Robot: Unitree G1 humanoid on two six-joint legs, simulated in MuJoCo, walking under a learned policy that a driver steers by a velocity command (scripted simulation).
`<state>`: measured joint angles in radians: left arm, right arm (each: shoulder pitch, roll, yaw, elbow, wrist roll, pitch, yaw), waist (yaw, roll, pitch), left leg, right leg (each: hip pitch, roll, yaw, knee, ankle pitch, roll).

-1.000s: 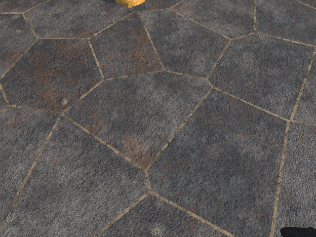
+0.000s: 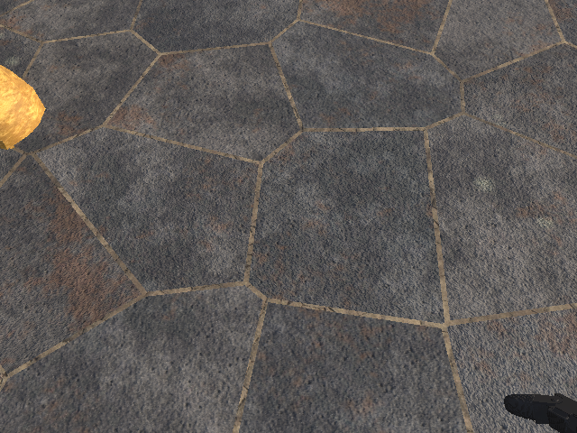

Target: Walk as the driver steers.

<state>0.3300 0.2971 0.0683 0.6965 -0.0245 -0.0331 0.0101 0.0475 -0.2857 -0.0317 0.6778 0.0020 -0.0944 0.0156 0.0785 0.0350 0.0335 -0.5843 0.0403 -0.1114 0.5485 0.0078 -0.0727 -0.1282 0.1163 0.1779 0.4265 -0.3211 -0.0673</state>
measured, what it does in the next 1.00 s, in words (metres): walks ahead: left foot, then right foot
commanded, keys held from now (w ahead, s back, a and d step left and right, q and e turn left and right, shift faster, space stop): w+e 0.18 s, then w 0.32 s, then w+q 0.38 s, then q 0.12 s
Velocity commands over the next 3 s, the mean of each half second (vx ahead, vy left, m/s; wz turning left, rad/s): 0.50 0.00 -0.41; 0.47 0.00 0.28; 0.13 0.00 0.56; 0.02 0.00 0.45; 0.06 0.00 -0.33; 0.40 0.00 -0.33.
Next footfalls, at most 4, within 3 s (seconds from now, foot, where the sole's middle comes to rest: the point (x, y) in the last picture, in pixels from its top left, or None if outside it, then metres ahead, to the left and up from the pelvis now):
0.06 left None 0.22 0.14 -0.78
0.58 right None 0.44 -0.17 -0.78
1.08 left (316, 319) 0.74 0.05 -0.78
1.56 right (401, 307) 0.78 -0.17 -0.78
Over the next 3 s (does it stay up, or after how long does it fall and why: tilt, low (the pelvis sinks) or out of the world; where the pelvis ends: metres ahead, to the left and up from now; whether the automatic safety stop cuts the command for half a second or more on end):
stays up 0.94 -0.02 -0.02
